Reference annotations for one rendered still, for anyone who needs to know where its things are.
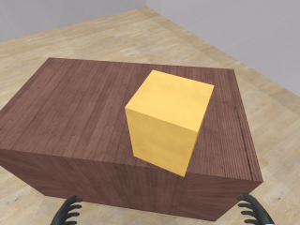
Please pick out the robot left hand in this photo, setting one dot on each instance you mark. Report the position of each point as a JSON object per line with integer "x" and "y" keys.
{"x": 63, "y": 213}

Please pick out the robot right hand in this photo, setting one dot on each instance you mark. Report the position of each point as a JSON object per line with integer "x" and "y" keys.
{"x": 262, "y": 217}

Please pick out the carton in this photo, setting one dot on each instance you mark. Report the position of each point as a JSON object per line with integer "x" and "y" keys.
{"x": 164, "y": 119}

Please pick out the pedestal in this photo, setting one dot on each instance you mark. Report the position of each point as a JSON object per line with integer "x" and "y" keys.
{"x": 65, "y": 133}

